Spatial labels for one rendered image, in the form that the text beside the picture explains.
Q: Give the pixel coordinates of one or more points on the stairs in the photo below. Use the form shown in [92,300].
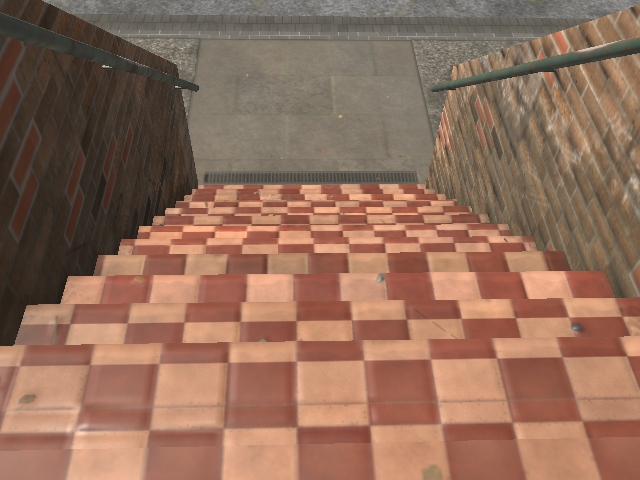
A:
[276,263]

